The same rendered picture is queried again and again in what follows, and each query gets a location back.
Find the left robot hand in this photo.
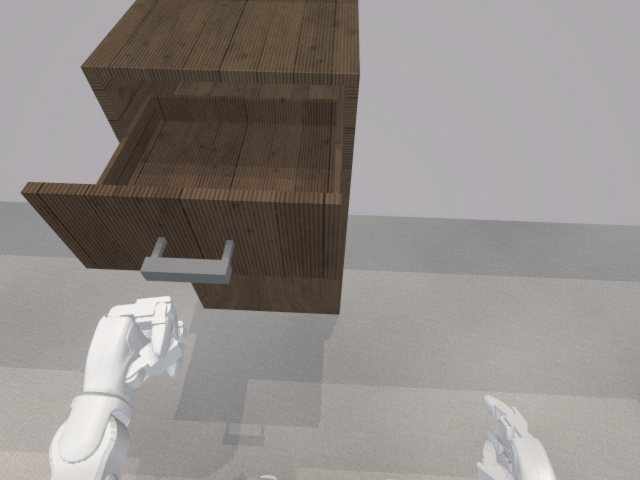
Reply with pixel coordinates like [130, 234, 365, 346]
[83, 296, 188, 403]

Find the drawer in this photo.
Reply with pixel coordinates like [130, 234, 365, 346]
[20, 94, 342, 279]

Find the cabinet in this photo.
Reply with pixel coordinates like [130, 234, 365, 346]
[81, 0, 360, 315]

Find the robot left forearm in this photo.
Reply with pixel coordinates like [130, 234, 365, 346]
[49, 392, 134, 480]

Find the handle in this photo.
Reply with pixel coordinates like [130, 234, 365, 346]
[140, 237, 234, 284]

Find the right robot hand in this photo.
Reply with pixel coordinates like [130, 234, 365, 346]
[477, 394, 556, 480]

